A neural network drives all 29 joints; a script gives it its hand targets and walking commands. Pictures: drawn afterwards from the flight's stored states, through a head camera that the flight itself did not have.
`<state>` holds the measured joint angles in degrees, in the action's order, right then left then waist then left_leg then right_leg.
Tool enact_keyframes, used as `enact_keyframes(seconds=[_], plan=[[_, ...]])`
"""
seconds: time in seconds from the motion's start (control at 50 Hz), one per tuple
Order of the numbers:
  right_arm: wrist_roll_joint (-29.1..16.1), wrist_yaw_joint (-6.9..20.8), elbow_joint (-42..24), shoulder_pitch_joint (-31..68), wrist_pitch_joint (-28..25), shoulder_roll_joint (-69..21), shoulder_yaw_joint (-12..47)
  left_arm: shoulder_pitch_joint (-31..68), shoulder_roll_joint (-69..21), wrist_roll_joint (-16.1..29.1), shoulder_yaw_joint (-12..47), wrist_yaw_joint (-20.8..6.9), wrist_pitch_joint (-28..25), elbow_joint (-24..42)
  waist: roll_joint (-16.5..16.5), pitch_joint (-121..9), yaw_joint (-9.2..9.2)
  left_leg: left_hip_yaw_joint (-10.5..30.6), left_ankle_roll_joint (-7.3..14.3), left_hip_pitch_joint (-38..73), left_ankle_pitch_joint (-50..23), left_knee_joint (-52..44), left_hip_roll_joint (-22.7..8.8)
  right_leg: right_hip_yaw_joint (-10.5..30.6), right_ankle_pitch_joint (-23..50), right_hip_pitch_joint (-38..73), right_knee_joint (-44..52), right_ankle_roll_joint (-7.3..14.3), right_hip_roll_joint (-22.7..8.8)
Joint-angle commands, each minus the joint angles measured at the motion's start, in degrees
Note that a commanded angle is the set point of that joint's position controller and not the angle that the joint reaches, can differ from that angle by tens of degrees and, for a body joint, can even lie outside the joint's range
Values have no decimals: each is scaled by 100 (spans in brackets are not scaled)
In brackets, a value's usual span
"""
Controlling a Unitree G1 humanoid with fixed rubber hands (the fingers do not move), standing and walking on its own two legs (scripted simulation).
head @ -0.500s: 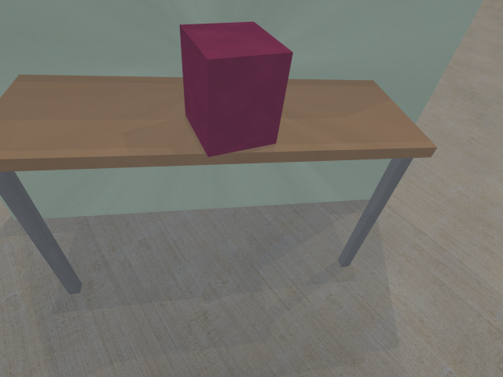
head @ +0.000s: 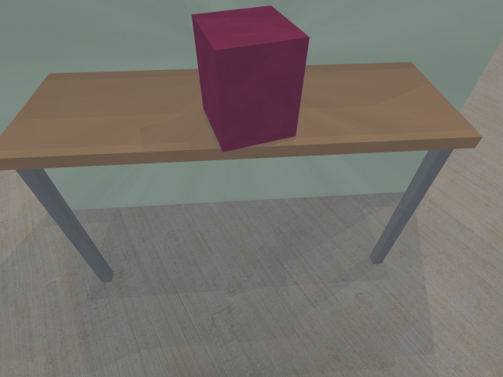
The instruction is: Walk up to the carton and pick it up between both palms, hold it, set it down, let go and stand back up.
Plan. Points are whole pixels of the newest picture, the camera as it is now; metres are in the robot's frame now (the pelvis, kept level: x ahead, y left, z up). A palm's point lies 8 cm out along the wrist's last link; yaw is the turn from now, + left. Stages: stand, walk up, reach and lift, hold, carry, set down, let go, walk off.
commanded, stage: walk up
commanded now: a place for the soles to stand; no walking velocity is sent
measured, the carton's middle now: (246, 79) +0.79 +0.03 +0.10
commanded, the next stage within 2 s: none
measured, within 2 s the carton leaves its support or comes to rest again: neither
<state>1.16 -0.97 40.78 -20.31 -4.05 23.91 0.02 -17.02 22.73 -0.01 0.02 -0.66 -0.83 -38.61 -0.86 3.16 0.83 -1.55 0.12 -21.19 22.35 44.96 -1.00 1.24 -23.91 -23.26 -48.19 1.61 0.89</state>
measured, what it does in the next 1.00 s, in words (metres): walks ahead: right foot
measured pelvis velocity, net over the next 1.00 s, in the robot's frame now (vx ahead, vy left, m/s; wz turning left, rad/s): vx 0.10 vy -0.04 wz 0.05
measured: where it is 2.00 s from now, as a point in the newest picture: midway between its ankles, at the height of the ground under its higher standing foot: (252, 371)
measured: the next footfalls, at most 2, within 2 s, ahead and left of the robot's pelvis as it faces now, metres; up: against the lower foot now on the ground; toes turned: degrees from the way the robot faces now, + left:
right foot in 0.90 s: +0.20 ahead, -0.12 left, +0.00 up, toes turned +2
left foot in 1.42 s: +0.32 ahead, +0.13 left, +0.00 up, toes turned +2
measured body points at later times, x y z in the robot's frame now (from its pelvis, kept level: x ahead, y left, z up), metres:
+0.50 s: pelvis +0.02 -0.01 +0.00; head +0.05 +0.00 +0.45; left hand +0.15 +0.29 -0.10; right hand +0.11 -0.33 -0.09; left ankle +0.02 +0.12 -0.70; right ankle +0.03 -0.12 -0.71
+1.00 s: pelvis +0.10 -0.04 -0.01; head +0.10 -0.05 +0.44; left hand +0.24 +0.26 -0.08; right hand +0.17 -0.36 -0.11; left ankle +0.04 +0.11 -0.66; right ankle +0.16 -0.12 -0.71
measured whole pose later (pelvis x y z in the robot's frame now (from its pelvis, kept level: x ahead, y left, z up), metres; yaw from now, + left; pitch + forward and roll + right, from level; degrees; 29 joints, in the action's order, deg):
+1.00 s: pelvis +0.10 -0.04 -0.01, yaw +3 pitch -4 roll +2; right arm 1.2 0.8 41.0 -22.2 -3.3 25.8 0.0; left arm -13.5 23.0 0.0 0.0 -1.5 -5.2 -38.6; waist -0.8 3.3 -1.9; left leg 1.9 -0.6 -20.9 29.4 63.8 -1.0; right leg -1.3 -20.7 -25.0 -49.4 2.9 0.7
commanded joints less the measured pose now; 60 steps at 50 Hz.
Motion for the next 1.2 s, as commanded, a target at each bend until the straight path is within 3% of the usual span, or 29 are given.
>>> enact_keyframes(seconds=[0.0, 0.06, 0.1, 0.12, 0.14, 0.18, 0.22, 0.26, 0.3, 0.36, 0.4, 0.44, 0.48, 0.52, 0.58, 0.6, 0.62, 0.64, 0.7, 0.74, 0.8, 0.86, 0.88, 0.9, 0.92, 0.94, 0.98, 1.02, 1.18], plan=[[37, -73, -117, -44, -210, 1859, -662, 249, 1312, -94, -492, 87, -144, 49, 636, 62, -120, 2865, 1464, 723, -811, -2143, -2019, 113, -980, -1101, -432, 66, -354], [-20, -22, -191, 272, -159, 1537, -553, -209, 1164, -121, -523, 60, -261, -70, 650, -279, 147, 1394, 890, 47, -1882, -1198, -1259, -82, 265, 439, 1055, 217, -250], [-92, -20, -315, 275, -134, 1078, -452, -343, 1512, -182, -624, 97, -352, -104, -247, -599, 138, 541, 324, -680, -1713, 361, -357, 1710, 1043, 1200, 1881, 686, -995], [-92, -42, -353, 285, -97, 949, -412, -292, 1718, -148, -656, 113, -362, -121, -456, -473, 84, 146, 173, -1164, -590, 764, 11, 2635, 1232, 1458, 2134, 1022, -1564], [-79, -64, -299, 319, -43, 1080, -453, -209, 1773, -130, -643, 106, -354, -146, -482, -349, 67, 135, 237, -1246, 821, 698, -37, 2864, 1007, 1306, 2221, 1299, -1864], [-65, -54, -252, 218, -65, 1173, -492, 48, 1751, -162, -603, 92, -310, -121, -572, -98, -4, 200, 350, -1023, 1127, 359, -81, 2573, 1071, 966, 2070, 1345, -1790], [-35, -36, -80, -165, -153, 1140, -520, 524, 1521, -132, -506, 80, -263, 55, -438, -260, -255, 169, 361, 129, -289, -544, -119, 1609, 1578, 358, 1545, 944, -1280], [21, -57, -34, -483, -243, 1505, -630, 738, 1120, -96, -437, 61, -235, 183, 242, -577, -410, 1604, 710, 1173, -1217, -1305, -830, 566, 1537, -552, 264, 328, -435], [1, -54, -75, -277, -257, 1815, -662, 533, 1112, -71, -441, 96, -177, 111, 680, -378, -236, 2946, 1447, 1180, -1380, -1791, -1932, -102, -598, -1002, -265, 67, -193], [-4, -37, -156, 228, -201, 1603, -552, 196, 1175, -86, -485, 81, -290, 3, 677, -388, 73, 1844, 1085, 401, -2181, -1157, -1453, 30, -116, 114, 937, 217, -283], [-82, -27, -300, 414, -168, 1194, -452, -140, 1517, -158, -594, 86, -404, -117, -134, -654, 136, 705, 418, -483, -2068, 214, -486, 1492, 1176, 1094, 1716, 653, -862], [-108, -80, -291, 463, -71, 1096, -434, -168, 1768, -103, -625, 81, -406, -175, -527, -500, 92, 193, 224, -1193, 628, 728, -63, 2690, 2262, 1523, 1928, 1329, -1857], [-90, -74, -248, 345, -93, 1129, -442, 52, 1690, -127, -565, 96, -369, -165, -491, -502, 23, 242, 299, -989, 998, 378, -117, 2367, 2894, 1472, 1657, 1408, -1815], [-17, 147, -295, 212, -231, 1467, -643, -197, 2079, -134, -785, -17, -428, -117, -766, -546, 55, 222, 488, -1220, 983, 78, -71, 2593, -279, 1625, 1938, 1391, -1721], [38, 192, -116, -187, -315, 1549, -735, 282, 1805, -131, -723, -79, -394, 80, -85, -155, -279, 683, 622, 26, 913, -1036, -210, 1881, -2072, -109, 1287, 1051, -1246], [72, 169, -6, -668, -353, 1753, -820, 649, 1501, -109, -634, -101, -384, 240, 678, -244, -626, 1882, 880, 1223, 1648, -1744, -628, 1155, -1929, -1438, 255, 673, -679], [64, 138, 36, -1083, -386, 2080, -928, 970, 1136, -82, -540, -107, -368, 426, 1554, -111, -889, 3936, 1337, 2359, 2512, -2966, -1664, -127, -894, -2929, -1233, 193, 131], [-22, 123, 60, -1117, -351, 2207, -956, 1074, 1450, -151, -589, -64, -381, 422, 1055, 169, -852, 4428, 1642, 2610, 1488, -2971, -2230, 26, -733, -3424, -1498, 62, -154], [-71, 68, -84, -952, -335, 1985, -884, 715, 1463, -138, -581, -53, -482, 343, 707, -402, -579, 3163, 1647, 3205, -2610, -1791, -2081, -12, -994, -3021, -1252, 13, -373], [-88, 58, -123, -895, -301, 1909, -838, 725, 1335, -88, -575, -76, -504, 376, 911, -531, -592, 2436, 1635, 2925, -3774, -1472, -1841, -293, -1438, -2583, -780, -12, -400], [-118, 75, -235, -660, -272, 1992, -823, 832, 1293, -61, -602, -103, -527, 411, 1144, -231, -499, 2187, 1606, 1849, -3572, -1528, -1863, -456, -633, -1749, -85, 73, -435], [-123, 138, -465, 505, -223, 1699, -672, -419, 1394, -40, -745, -90, -568, -141, 753, -231, 455, 1123, 884, -479, -2470, -606, -1191, -540, 1070, 1363, 1324, 197, -143], [-118, 168, -525, 643, -203, 1322, -567, -1359, 1735, -65, -925, -38, -585, -436, -413, -608, 949, 675, 588, -1269, -2210, 1252, -648, -13, 849, 2648, 1670, 231, -209], [-126, 167, -529, 368, -196, 815, -399, -1696, 2140, -123, -1048, 33, -602, -447, -1745, -717, 951, 285, 238, -2267, 12, 2658, 124, 2174, -356, 3040, 2452, 457, -1312], [-143, 122, -475, 296, -106, 1151, -449, -1341, 2346, -48, -1063, 61, -584, -304, -1324, -474, 694, 539, 180, -3010, 977, 2939, 483, 4489, -1766, 2828, 3515, 672, -2173], [-88, 108, -324, 341, -13, 1630, -564, -834, 2303, -25, -1037, 50, -551, -205, -460, -210, 572, 776, 274, -2863, 832, 2951, 134, 4765, -2672, 2217, 3672, 790, -2296], [-62, 182, -181, 227, 6, 1654, -602, -240, 1991, -65, -957, 53, -527, -150, -93, 574, 222, 611, 258, -2579, 313, 2753, -225, 3864, -2240, 1199, 3560, 630, -1951], [-68, 223, -101, -158, 33, 1546, -612, -18, 1827, -38, -878, 53, -562, -93, -403, 767, -23, 535, 224, -2193, -273, 2326, -373, 2895, -1747, 649, 3588, 430, -1593], [24, 276, -220, 170, 25, 1533, -615, -370, 1930, -56, -822, 11, -610, -89, -814, 437, 90, 348, -55, -2197, -861, 1309, -463, 2272, -1824, 641, 3329, 895, -1449]])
